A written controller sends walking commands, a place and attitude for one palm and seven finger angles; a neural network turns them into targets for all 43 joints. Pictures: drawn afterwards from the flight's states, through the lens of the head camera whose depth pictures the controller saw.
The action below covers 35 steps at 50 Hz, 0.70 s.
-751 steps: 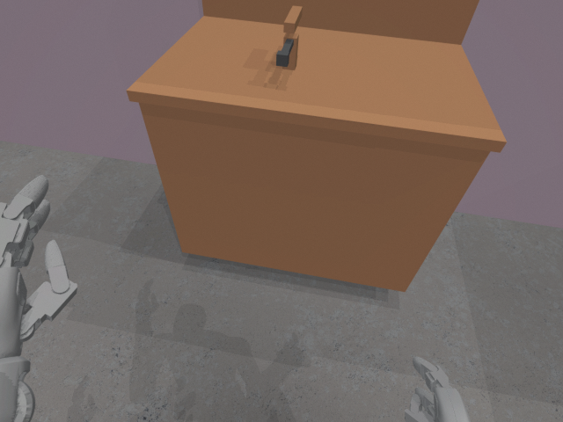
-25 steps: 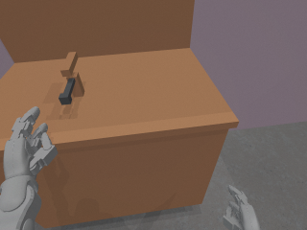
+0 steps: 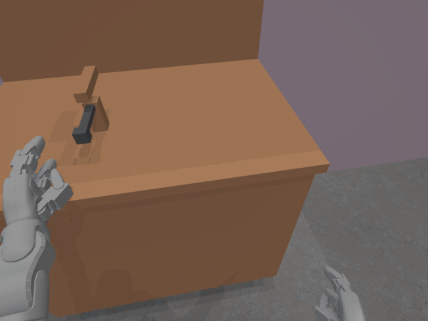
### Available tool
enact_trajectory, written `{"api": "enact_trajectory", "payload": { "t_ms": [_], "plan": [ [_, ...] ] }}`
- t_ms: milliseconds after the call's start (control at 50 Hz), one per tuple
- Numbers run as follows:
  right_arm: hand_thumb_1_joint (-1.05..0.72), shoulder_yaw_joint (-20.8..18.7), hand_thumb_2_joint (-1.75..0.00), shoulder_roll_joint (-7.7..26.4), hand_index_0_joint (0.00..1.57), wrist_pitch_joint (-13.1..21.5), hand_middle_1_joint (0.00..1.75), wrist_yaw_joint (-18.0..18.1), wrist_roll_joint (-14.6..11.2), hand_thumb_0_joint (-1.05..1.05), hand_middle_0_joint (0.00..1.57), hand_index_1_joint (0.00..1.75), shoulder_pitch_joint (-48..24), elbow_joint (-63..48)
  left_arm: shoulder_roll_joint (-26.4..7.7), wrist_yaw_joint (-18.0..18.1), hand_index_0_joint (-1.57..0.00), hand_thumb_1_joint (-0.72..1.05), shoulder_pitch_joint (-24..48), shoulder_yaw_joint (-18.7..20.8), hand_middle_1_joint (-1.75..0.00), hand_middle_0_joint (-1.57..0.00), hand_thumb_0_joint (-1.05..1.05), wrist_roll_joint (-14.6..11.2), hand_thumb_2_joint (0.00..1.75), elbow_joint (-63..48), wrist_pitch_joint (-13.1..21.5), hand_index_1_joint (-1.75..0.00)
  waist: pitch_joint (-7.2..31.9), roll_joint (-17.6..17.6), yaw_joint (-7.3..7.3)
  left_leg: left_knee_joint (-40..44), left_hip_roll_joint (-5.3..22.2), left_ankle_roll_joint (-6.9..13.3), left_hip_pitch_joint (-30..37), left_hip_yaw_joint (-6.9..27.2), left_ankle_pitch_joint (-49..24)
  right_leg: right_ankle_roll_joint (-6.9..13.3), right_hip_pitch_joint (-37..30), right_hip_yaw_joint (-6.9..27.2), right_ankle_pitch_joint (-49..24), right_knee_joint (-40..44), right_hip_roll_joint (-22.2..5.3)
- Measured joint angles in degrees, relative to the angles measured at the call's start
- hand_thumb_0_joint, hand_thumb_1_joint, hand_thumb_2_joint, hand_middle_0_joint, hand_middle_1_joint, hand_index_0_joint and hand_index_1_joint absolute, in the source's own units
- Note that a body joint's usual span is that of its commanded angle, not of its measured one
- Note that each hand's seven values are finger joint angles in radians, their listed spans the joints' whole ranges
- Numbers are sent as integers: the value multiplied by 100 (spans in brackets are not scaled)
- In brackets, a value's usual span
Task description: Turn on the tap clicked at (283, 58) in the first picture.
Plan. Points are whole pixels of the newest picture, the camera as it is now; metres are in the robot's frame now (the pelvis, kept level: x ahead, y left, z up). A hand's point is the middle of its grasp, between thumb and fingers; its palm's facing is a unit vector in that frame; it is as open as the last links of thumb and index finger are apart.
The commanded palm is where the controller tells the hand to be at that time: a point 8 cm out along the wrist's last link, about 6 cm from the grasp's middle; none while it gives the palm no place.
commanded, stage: reach beside the lever's end, fingers flat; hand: left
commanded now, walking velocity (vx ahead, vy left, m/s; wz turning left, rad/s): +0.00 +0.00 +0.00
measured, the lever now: (82, 135) +0.42 +0.36 +0.12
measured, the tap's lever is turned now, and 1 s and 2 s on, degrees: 0 0 3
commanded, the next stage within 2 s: push the lever round in 1.38 s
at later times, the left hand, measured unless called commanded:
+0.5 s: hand (66, 167) +0.32 +0.33 +0.13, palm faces +0.56 -0.83 -0.08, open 7.7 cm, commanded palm +0.28 +0.36 +0.13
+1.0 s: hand (68, 147) +0.38 +0.37 +0.12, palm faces +0.56 -0.82 -0.09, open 7.8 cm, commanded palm +0.34 +0.40 +0.11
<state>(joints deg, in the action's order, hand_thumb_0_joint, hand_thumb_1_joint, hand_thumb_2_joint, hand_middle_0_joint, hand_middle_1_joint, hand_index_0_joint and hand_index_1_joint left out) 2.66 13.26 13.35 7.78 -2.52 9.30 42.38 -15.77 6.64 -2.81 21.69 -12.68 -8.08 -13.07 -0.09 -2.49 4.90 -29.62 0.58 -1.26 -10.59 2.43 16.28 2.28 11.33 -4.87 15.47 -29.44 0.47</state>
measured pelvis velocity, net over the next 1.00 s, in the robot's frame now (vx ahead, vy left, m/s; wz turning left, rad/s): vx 0.00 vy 0.01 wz -0.03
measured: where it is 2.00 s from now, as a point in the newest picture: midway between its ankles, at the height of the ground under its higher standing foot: outside the picture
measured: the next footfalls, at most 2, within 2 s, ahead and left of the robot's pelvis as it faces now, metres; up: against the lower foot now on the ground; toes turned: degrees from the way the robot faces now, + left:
none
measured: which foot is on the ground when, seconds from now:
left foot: down 0.00-1.00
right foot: down 0.00-1.00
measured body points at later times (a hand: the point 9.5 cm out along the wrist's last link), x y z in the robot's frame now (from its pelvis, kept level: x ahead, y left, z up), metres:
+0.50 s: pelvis +0.00 +0.00 +0.00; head +0.01 -0.01 +0.45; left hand +0.28 +0.37 +0.14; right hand +0.16 -0.25 -0.10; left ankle +0.00 +0.14 -0.74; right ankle +0.01 -0.09 -0.74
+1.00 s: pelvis +0.00 +0.01 -0.01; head +0.04 +0.01 +0.44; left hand +0.35 +0.41 +0.12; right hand +0.07 -0.27 -0.12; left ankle +0.00 +0.14 -0.74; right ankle +0.01 -0.09 -0.74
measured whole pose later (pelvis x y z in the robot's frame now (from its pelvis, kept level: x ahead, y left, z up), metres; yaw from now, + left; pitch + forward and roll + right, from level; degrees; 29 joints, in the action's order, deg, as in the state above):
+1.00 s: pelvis +0.00 +0.01 -0.01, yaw -1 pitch +7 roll -1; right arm 0.6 16.1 7.8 6.6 -2.2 18.9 43.1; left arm -32.8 -1.5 28.4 34.9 -6.9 45.0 5.7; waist 1.8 -1.1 -1.4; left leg -37.4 1.7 -0.8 -25.2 1.6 19.0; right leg 2.0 25.1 -4.1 16.1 -34.4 1.5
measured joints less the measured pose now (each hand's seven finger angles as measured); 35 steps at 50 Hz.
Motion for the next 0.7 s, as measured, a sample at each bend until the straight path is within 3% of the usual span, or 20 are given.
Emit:
{"api": "enact_trajectory", "payload": {
  "t_ms": [380,560,700],
  "plan": [
    [-91,-109,-89,90,20,-176,30,-29,-30,1,20,30,273,-21,-338,-222,-18,90,838,440,-22,-18,2,91,90,1509,427,-23,155,19,-153,-70,23,9,-264,-89,60,-8,305,89,32,-85,22],
    [-91,-125,-89,142,20,-207,30,16,-25,1,20,30,307,23,-651,-335,-17,90,1654,615,-20,-17,2,256,90,2605,743,-20,85,47,-243,-235,38,-3,-562,-27,70,9,546,27,14,-165,37],
    [-91,-137,-89,158,20,-289,30,-23,-12,1,20,30,430,33,-937,-525,-16,90,2244,757,-18,-17,2,296,90,3523,1010,-19,149,62,-395,-332,58,2,-822,-54,87,6,808,54,1,-232,55]
  ]
}}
